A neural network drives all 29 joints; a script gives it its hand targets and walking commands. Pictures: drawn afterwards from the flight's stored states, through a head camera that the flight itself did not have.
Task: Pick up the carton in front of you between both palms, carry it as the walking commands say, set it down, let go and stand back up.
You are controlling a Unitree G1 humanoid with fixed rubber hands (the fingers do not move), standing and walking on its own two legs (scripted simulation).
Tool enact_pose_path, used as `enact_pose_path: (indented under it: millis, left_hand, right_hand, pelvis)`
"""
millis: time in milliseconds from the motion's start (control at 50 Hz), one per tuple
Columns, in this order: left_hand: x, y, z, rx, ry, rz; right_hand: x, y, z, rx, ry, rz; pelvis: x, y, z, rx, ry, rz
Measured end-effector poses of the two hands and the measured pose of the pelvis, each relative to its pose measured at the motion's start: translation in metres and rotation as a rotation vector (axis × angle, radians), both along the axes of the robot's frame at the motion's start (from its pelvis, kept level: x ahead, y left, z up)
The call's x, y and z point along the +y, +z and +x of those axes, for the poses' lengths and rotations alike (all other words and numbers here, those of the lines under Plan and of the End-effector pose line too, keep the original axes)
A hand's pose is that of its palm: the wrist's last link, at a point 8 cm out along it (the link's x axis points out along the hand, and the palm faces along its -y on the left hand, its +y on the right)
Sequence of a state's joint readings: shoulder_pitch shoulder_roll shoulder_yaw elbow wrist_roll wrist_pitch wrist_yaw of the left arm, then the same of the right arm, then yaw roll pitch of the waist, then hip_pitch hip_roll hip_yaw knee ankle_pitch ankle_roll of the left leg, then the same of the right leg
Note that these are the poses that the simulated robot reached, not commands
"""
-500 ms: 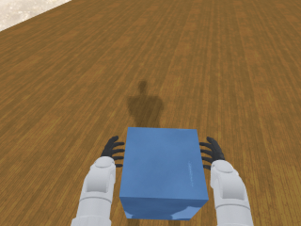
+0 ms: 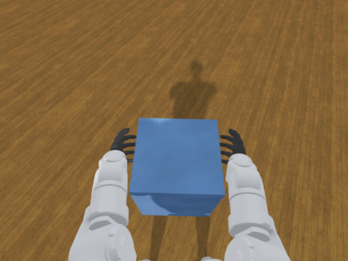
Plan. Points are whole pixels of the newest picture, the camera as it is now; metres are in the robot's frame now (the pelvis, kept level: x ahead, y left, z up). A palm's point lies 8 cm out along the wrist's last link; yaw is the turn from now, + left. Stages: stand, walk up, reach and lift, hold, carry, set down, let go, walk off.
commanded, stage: set down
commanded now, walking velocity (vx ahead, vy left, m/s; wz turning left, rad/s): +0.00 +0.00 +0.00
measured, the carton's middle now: (176, 171) +0.38 +0.01 -0.10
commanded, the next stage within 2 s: none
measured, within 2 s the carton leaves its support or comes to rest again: rests again in 1.72 s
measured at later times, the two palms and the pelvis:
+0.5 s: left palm (141, 163) +0.44 +0.13 -0.18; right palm (228, 178) +0.39 -0.16 -0.17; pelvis -0.01 +0.03 -0.10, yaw +0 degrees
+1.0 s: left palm (157, 171) +0.49 +0.09 -0.33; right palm (229, 191) +0.40 -0.19 -0.32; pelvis -0.03 +0.03 -0.22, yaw +0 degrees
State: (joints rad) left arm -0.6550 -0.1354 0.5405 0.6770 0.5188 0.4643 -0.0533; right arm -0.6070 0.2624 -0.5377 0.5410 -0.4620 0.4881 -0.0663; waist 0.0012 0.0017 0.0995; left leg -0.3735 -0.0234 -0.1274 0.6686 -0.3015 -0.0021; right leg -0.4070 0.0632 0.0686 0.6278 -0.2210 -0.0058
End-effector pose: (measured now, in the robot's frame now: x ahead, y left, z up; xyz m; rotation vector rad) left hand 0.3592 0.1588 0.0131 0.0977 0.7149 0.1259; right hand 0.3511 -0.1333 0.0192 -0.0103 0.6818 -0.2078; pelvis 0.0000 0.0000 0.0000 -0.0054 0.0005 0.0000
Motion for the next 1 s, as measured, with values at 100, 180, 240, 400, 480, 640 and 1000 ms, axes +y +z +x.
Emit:
enact_pose_path:
  millis: [100, 180, 240, 400, 480, 640, 1000]
  left_hand:
    - [-0.001, -0.052, 0.014, 0.017, -0.040, 0.016]
    - [-0.009, -0.100, 0.023, 0.016, -0.082, 0.005]
    - [-0.018, -0.131, 0.032, -0.001, -0.092, -0.015]
    - [-0.028, -0.173, 0.068, -0.054, -0.095, -0.056]
    - [-0.028, -0.186, 0.082, -0.037, -0.095, -0.052]
    - [-0.036, -0.230, 0.095, 0.012, -0.145, -0.046]
    - [-0.072, -0.343, 0.131, 0.008, -0.216, -0.019]
  right_hand:
    - [0.000, -0.051, 0.009, 0.015, -0.025, -0.018]
    - [-0.008, -0.100, 0.006, 0.013, -0.078, -0.015]
    - [-0.014, -0.129, 0.004, -0.005, -0.141, 0.001]
    - [-0.022, -0.168, 0.025, -0.069, -0.197, 0.027]
    - [-0.023, -0.184, 0.034, -0.053, -0.182, 0.040]
    - [-0.031, -0.224, 0.041, -0.004, -0.185, 0.029]
    - [-0.060, -0.336, 0.052, -0.008, -0.250, 0.027]
  pelvis:
    - [-0.004, -0.014, -0.009, 0.147, 0.017, -0.002]
    - [0.000, -0.027, -0.014, 0.287, 0.016, -0.002]
    - [0.004, -0.041, -0.017, 0.388, 0.011, -0.003]
    - [0.019, -0.084, -0.017, 0.589, 0.002, -0.001]
    - [0.025, -0.101, -0.014, 0.643, 0.004, -0.007]
    - [0.036, -0.131, -0.010, 0.738, 0.012, -0.020]
    - [0.035, -0.224, -0.034, 0.830, 0.018, -0.027]
